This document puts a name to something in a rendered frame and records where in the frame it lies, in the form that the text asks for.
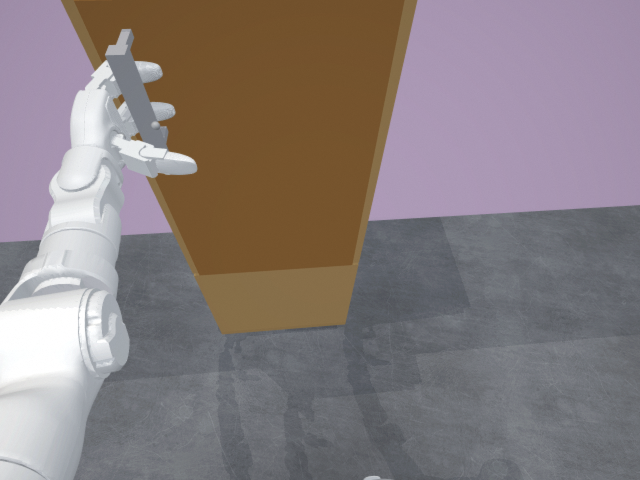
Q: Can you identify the handle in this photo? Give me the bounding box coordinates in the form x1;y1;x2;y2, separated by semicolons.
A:
105;29;169;152

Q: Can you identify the cupboard door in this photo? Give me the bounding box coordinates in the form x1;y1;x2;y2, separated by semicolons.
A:
74;0;405;275

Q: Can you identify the left robot upper arm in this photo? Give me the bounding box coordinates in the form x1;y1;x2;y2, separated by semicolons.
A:
0;288;130;480

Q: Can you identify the left robot hand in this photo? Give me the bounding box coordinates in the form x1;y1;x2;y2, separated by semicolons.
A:
70;60;197;178

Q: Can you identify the left robot forearm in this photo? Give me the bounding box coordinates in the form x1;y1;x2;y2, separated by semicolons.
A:
0;146;124;306

